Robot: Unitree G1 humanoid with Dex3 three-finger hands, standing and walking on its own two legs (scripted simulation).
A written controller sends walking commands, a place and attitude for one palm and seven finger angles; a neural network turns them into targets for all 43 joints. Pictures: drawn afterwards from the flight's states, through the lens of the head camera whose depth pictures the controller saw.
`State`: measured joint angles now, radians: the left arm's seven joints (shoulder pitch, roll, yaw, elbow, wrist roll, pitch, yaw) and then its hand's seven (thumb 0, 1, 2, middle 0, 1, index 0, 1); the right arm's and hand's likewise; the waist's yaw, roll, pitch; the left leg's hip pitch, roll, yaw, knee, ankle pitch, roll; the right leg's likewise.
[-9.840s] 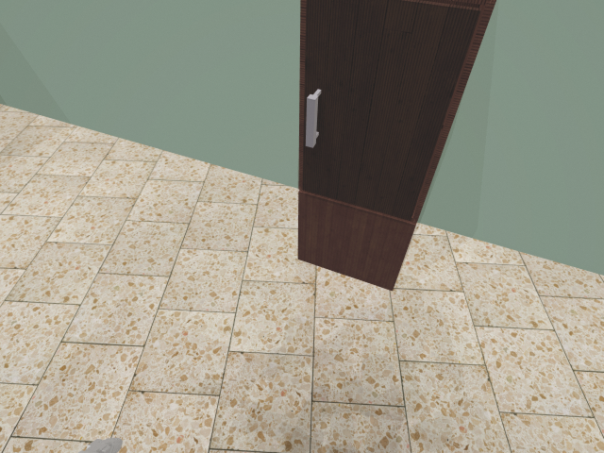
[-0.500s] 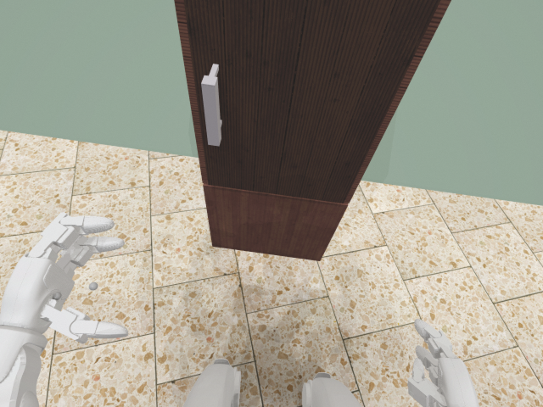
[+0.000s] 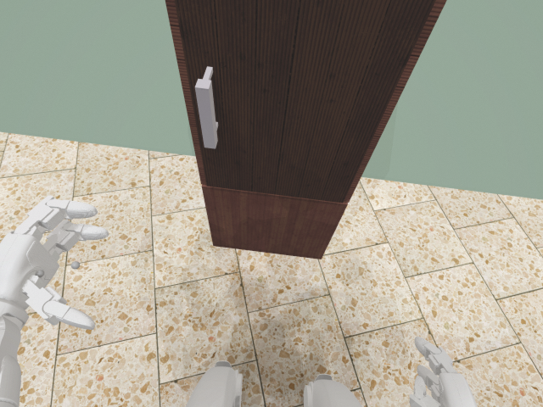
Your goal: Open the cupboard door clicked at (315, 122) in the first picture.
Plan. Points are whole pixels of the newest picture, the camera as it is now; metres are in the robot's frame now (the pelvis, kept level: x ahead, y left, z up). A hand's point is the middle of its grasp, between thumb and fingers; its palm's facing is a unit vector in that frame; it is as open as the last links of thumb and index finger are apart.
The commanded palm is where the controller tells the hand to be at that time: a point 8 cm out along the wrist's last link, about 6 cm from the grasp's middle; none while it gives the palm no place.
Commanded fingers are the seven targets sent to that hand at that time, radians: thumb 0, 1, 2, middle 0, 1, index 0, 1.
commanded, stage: raise the hand with hooked fingers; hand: left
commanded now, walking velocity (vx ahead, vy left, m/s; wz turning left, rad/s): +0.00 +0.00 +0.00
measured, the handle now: (209, 109) +0.61 +0.15 +0.03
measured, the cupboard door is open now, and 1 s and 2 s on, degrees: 0 0 0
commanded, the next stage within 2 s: move the hooked fingers beside the handle in 0.40 s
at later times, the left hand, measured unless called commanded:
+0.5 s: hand (99, 266) +0.28 +0.24 +0.05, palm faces -0.04 -1.00 -0.06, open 14.0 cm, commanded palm +0.27 +0.29 +0.05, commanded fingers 0.00 -0.50 0.30 -0.30 -1.20 -0.30 -1.20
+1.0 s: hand (121, 211) +0.37 +0.24 +0.04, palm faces -0.06 -1.00 -0.03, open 14.0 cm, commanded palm +0.35 +0.29 +0.04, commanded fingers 0.00 -0.50 0.30 -0.30 -1.20 -0.30 -1.20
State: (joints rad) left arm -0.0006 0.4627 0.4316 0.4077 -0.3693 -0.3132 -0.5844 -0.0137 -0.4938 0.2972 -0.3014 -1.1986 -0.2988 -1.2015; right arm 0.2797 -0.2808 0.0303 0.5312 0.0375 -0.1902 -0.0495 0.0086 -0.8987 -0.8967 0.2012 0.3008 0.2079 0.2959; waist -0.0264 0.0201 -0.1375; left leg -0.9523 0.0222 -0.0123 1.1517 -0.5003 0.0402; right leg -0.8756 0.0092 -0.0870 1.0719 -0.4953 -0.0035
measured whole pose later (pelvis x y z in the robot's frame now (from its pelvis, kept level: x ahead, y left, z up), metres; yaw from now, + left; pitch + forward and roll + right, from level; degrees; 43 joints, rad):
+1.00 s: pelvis +0.00 -0.01 -0.01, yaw -1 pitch +20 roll -3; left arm -0.29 0.47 0.43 0.65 -0.30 -0.34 -0.52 -0.01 -0.49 0.30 -0.30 -1.20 -0.30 -1.20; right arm 0.30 -0.28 0.03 0.56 0.04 -0.13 -0.05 0.01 -0.90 -0.90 0.20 0.30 0.21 0.30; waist -0.07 0.02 -0.15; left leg -1.00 0.04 0.00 1.17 -0.51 0.02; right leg -0.94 0.03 -0.07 1.11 -0.51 -0.02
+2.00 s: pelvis +0.00 -0.01 -0.03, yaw -3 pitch +28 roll -5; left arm -1.00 0.73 0.48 1.21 -0.09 -0.37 -0.43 -0.01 -0.50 0.30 -0.30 -1.20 -0.30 -1.20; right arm 0.36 -0.29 0.07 0.62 0.00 0.04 -0.03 0.00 -0.90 -0.90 0.20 0.30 0.21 0.30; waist -0.21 0.03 -0.12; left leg -1.25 0.07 -0.02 1.29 -0.53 0.03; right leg -1.18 0.05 -0.09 1.19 -0.51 -0.02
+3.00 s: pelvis +0.00 +0.00 -0.03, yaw -4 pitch +29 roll -6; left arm -1.02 0.74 0.49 1.22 -0.05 -0.36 -0.38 -0.01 -0.49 0.30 -0.30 -1.20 -0.30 -1.20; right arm 0.37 -0.27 0.08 0.60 -0.02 0.10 0.00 0.00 -0.90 -0.90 0.20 0.30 0.21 0.30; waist -0.23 0.03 -0.11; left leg -1.26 0.07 -0.02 1.28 -0.54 0.04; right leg -1.18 0.06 -0.09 1.17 -0.50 -0.01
